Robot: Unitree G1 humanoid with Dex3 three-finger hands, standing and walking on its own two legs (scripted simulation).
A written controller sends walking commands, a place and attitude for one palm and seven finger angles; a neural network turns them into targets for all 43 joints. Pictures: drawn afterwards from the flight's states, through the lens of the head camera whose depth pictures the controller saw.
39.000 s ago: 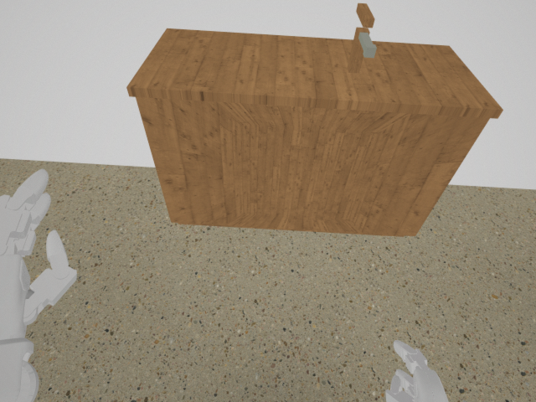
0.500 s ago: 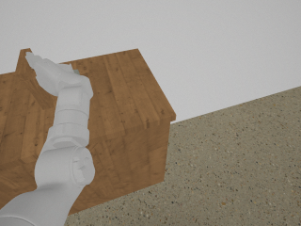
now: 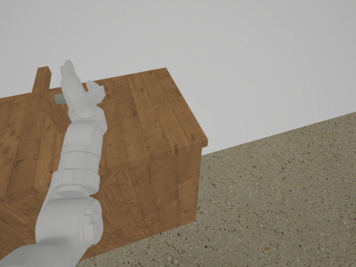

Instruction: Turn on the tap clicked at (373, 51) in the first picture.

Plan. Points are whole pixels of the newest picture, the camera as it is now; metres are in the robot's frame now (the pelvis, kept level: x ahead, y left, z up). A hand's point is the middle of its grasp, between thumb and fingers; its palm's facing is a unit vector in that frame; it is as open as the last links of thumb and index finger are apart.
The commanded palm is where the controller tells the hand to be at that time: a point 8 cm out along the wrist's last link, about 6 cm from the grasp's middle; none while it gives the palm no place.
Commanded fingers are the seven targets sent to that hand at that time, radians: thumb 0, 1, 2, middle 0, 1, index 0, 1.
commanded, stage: draw the hand back beside the body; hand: left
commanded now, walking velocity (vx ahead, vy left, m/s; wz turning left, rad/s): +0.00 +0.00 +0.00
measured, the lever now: (96, 95) +0.55 +0.26 +0.11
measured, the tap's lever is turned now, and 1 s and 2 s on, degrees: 78 78 78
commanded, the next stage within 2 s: step back with the hand held close in 1.32 s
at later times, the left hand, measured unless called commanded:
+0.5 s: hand (66, 146) +0.30 +0.22 +0.18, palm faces +0.27 -0.94 -0.19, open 7.6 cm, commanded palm +0.26 +0.27 +0.18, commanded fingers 0.00 0.90 0.90 -0.18 -0.25 -0.18 -0.25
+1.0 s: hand (23, 194) +0.21 +0.26 +0.17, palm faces +0.35 -0.88 -0.30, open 7.5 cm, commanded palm +0.16 +0.30 +0.18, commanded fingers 0.00 0.90 0.90 -0.20 -0.30 -0.20 -0.30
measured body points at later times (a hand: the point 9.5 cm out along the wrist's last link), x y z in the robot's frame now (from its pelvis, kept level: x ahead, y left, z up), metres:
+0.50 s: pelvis -0.03 +0.02 +0.01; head -0.05 +0.00 +0.46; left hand +0.28 +0.27 +0.19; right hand +0.17 -0.21 -0.07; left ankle +0.02 +0.12 -0.73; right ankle -0.02 -0.06 -0.73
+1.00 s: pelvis -0.01 +0.03 +0.01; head -0.04 +0.01 +0.46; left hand +0.18 +0.30 +0.18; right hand +0.17 -0.20 -0.08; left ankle +0.02 +0.12 -0.73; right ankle -0.02 -0.06 -0.73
